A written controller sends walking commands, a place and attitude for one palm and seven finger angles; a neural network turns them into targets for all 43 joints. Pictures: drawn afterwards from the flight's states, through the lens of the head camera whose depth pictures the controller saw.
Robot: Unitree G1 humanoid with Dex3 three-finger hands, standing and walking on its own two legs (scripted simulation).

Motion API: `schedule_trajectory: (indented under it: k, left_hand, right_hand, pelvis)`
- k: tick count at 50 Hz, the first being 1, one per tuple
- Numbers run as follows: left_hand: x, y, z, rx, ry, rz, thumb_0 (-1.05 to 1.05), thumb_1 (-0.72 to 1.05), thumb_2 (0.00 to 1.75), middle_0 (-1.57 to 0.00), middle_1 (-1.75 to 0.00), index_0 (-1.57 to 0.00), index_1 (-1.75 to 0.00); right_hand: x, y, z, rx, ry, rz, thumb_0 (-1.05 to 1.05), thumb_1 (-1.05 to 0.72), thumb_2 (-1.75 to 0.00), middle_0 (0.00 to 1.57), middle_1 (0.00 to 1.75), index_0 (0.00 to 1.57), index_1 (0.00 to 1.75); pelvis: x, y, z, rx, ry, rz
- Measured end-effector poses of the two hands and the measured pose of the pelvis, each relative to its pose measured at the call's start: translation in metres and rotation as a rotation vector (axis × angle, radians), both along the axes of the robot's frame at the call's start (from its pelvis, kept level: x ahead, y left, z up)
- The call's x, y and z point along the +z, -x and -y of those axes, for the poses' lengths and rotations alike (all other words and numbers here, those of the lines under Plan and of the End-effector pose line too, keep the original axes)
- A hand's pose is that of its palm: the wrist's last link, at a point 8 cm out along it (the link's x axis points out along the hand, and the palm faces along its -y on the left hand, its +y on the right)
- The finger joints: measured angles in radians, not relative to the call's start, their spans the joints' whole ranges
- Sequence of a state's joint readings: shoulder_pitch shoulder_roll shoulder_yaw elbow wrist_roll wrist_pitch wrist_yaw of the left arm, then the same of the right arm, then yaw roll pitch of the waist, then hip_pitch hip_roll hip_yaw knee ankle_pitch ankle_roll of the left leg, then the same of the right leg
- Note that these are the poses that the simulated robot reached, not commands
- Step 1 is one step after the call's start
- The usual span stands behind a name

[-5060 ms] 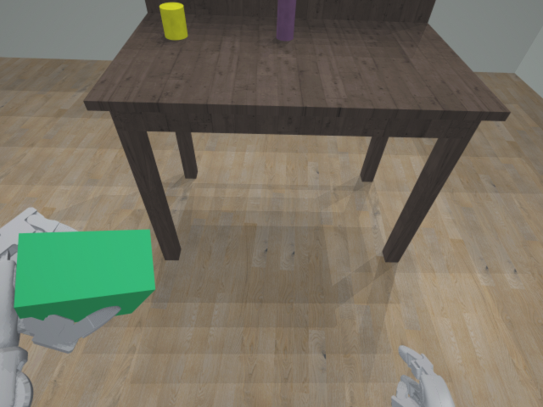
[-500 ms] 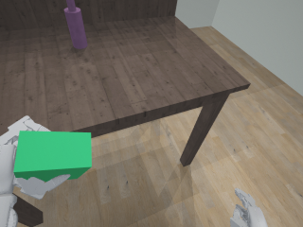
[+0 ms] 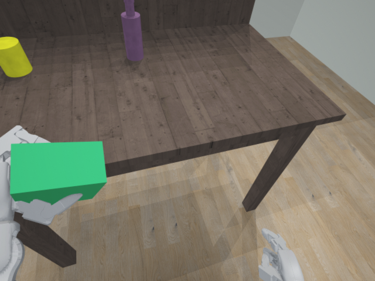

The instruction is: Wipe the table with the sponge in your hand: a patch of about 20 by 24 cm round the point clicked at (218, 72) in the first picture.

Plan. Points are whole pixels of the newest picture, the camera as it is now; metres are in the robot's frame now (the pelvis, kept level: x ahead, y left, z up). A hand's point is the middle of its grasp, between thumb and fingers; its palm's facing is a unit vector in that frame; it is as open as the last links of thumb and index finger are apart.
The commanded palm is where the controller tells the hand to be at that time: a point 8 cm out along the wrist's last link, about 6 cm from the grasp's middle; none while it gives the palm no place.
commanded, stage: come to a stop and stand still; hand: left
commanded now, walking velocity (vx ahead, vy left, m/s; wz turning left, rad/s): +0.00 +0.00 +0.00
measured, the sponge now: (72, 175) +0.24 +0.23 +0.14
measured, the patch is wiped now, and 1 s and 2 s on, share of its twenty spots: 0.00 0.00 0.00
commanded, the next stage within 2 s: look again from close up in 0.36 s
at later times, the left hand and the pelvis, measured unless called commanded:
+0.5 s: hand (58, 170) +0.23 +0.24 +0.16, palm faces +0.41 -0.83 -0.36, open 10.1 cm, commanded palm +0.18 +0.27 +0.17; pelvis +0.02 -0.01 +0.00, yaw +0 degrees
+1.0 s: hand (61, 177) +0.22 +0.24 +0.15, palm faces +0.42 -0.84 -0.36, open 10.1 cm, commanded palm +0.17 +0.27 +0.17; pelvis +0.02 -0.01 +0.00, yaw +1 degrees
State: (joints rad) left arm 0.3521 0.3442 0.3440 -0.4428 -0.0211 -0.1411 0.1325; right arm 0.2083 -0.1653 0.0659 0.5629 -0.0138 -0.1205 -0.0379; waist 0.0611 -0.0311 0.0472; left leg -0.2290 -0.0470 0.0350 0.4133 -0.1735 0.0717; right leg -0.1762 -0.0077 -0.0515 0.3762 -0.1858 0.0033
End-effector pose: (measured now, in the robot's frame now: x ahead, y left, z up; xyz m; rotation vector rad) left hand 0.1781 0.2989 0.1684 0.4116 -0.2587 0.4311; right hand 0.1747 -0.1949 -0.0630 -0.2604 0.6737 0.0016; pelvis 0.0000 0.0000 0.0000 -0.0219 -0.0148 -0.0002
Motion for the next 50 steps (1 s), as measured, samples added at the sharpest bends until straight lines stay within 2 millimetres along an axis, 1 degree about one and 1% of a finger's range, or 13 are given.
schedule_trajectory:
  k: [3, 5, 9, 13, 16, 23, 26, 31, 37, 46, 50]
  left_hand:
    - [0.011, -0.004, 0.004, -0.019, -0.019, 0.042, -0.01, -0.50, 1.00, -0.74, -1.33, -0.75, -1.34]
    - [0.012, -0.008, 0.006, -0.031, -0.024, 0.036, -0.01, -0.50, 1.00, -0.74, -1.33, -0.75, -1.34]
    - [0.001, -0.017, 0.006, -0.037, -0.015, -0.029, -0.01, -0.50, 1.00, -0.74, -1.34, -0.75, -1.34]
    - [-0.011, -0.021, 0.006, -0.033, 0.004, -0.088, -0.01, -0.50, 1.00, -0.74, -1.34, -0.75, -1.34]
    - [-0.012, -0.020, 0.009, -0.036, 0.009, -0.089, -0.01, -0.50, 1.00, -0.74, -1.34, -0.75, -1.34]
    - [0.004, -0.013, 0.017, -0.045, -0.025, -0.023, -0.01, -0.50, 1.00, -0.74, -1.34, -0.75, -1.34]
    - [0.007, -0.010, 0.017, -0.035, -0.032, -0.016, -0.01, -0.50, 1.00, -0.74, -1.34, -0.75, -1.34]
    - [0.001, -0.005, 0.016, -0.009, -0.011, -0.043, -0.01, -0.50, 1.00, -0.74, -1.34, -0.75, -1.34]
    - [-0.008, -0.002, 0.021, 0.000, 0.024, -0.068, -0.01, -0.50, 1.00, -0.74, -1.34, -0.75, -1.34]
    - [-0.001, -0.005, 0.024, -0.022, -0.003, -0.047, -0.01, -0.50, 1.00, -0.74, -1.34, -0.75, -1.34]
    - [-0.004, -0.005, 0.020, -0.023, -0.010, -0.052, -0.01, -0.50, 1.00, -0.74, -1.34, -0.75, -1.34]
  right_hand:
    - [0.000, -0.005, 0.002, -0.004, 0.000, 0.005, 0.02, -0.90, -0.90, 0.21, 0.30, 0.21, 0.30]
    - [0.001, -0.008, 0.005, -0.019, -0.003, 0.010, 0.02, -0.90, -0.90, 0.21, 0.30, 0.21, 0.30]
    - [0.000, -0.012, 0.013, -0.057, -0.002, 0.011, 0.01, -0.90, -0.90, 0.21, 0.30, 0.21, 0.30]
    - [0.000, -0.012, 0.023, -0.083, 0.013, 0.000, 0.01, -0.91, -0.90, 0.21, 0.30, 0.21, 0.30]
    - [0.000, -0.012, 0.029, -0.087, 0.029, -0.009, 0.01, -0.91, -0.90, 0.21, 0.30, 0.21, 0.30]
    - [0.000, -0.014, 0.036, -0.084, 0.038, -0.010, 0.02, -0.91, -0.90, 0.20, 0.30, 0.20, 0.30]
    - [-0.001, -0.014, 0.036, -0.086, 0.026, -0.002, 0.02, -0.91, -0.90, 0.20, 0.30, 0.20, 0.30]
    - [-0.002, -0.013, 0.035, -0.085, 0.008, 0.002, 0.01, -0.91, -0.90, 0.20, 0.30, 0.21, 0.30]
    - [-0.004, -0.008, 0.035, -0.075, 0.008, -0.013, 0.01, -0.91, -0.90, 0.21, 0.30, 0.21, 0.30]
    - [-0.005, -0.004, 0.040, -0.079, 0.021, -0.028, 0.01, -0.91, -0.90, 0.21, 0.30, 0.21, 0.30]
    - [-0.007, -0.006, 0.044, -0.090, 0.032, -0.028, 0.01, -0.91, -0.90, 0.21, 0.30, 0.21, 0.30]
  pelvis:
    - [0.001, -0.004, -0.002, 0.000, 0.000, -0.005]
    - [0.001, -0.008, -0.003, -0.002, 0.001, -0.010]
    - [0.001, -0.014, -0.002, -0.006, 0.003, -0.017]
    - [0.000, -0.017, 0.000, -0.005, 0.003, -0.018]
    - [0.000, -0.018, 0.002, -0.001, 0.002, -0.015]
    - [-0.001, -0.017, 0.007, 0.005, 0.004, -0.012]
    - [0.000, -0.016, 0.008, 0.006, 0.004, -0.011]
    - [0.000, -0.014, 0.011, 0.007, 0.003, -0.010]
    - [0.001, -0.011, 0.014, 0.012, 0.004, -0.010]
    - [0.001, -0.011, 0.016, 0.019, 0.006, -0.013]
    - [-0.003, -0.016, 0.013, 0.025, 0.017, -0.017]
